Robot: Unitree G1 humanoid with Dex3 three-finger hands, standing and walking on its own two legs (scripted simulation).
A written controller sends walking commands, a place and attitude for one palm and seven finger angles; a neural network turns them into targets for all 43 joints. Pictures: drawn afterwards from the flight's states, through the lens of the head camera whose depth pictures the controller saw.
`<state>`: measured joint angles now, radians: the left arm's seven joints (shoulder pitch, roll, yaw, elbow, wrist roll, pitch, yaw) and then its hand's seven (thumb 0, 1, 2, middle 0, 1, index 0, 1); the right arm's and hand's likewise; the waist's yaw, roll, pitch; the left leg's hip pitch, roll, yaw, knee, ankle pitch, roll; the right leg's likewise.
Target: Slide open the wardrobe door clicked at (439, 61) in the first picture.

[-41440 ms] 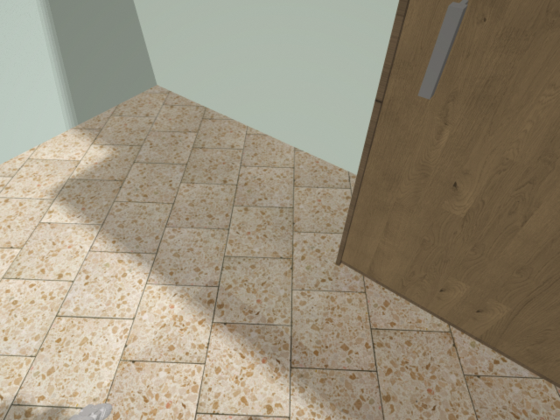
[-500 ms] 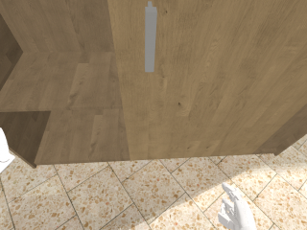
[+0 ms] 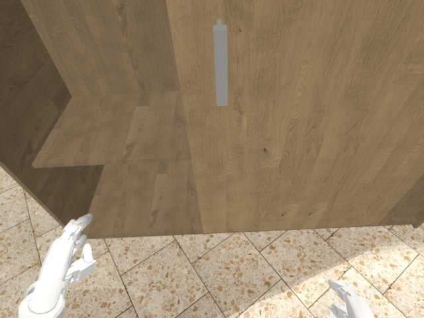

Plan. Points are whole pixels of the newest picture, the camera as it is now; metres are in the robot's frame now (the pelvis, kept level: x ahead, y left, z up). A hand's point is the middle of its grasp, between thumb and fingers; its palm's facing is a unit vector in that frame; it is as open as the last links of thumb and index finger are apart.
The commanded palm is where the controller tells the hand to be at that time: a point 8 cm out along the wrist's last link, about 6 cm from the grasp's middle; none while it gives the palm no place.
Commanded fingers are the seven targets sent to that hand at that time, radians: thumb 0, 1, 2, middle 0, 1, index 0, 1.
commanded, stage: let the arm hang, fingers relaxed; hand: left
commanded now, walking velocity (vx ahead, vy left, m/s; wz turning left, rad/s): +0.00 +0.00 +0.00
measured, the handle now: (220, 64) +0.60 +0.01 +0.19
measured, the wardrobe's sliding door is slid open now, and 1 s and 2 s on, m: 0.62 0.62 0.62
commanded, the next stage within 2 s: look to check the result in 0.96 s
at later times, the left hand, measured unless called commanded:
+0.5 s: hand out of the picture -0.08 +0.19 -0.16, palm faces -0.01 -0.97 -0.22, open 7.3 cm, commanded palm none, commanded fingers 0.00 0.90 0.90 -0.20 -0.30 -0.20 -0.30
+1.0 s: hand out of the picture -0.01 +0.18 -0.17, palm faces -0.01 -0.98 -0.19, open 7.3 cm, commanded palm none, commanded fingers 0.00 0.90 0.90 -0.20 -0.30 -0.20 -0.30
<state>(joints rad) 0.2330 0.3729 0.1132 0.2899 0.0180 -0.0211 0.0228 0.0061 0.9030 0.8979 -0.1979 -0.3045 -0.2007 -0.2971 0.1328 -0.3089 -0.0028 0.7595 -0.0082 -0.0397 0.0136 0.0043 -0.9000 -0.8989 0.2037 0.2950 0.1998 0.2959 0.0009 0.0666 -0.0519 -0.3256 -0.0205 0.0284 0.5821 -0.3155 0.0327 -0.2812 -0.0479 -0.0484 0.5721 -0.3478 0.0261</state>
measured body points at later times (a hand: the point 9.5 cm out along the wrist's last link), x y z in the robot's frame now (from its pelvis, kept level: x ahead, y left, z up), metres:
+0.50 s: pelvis -0.04 +0.00 +0.01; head -0.01 +0.00 +0.46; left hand -0.07 +0.24 -0.14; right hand -0.05 -0.22 -0.15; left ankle -0.01 +0.10 -0.73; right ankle -0.03 -0.13 -0.73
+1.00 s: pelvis -0.02 +0.01 +0.01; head +0.01 +0.01 +0.46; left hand +0.00 +0.23 -0.15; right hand -0.01 -0.22 -0.15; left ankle -0.01 +0.10 -0.73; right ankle -0.03 -0.13 -0.73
